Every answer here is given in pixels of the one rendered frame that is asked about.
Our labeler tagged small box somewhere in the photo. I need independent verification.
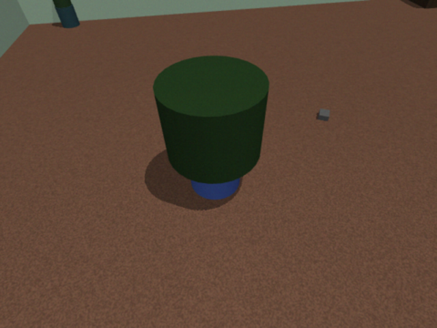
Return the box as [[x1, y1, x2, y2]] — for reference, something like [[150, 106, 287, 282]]
[[318, 109, 330, 121]]

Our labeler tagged potted plant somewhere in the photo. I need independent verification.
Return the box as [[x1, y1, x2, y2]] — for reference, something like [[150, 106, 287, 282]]
[[153, 55, 269, 200], [53, 0, 80, 28]]

